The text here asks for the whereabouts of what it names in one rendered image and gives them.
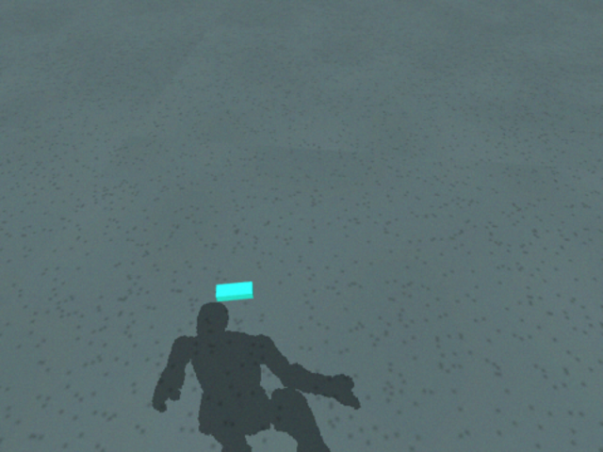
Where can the small box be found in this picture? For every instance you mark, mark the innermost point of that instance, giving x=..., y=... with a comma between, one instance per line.
x=233, y=291

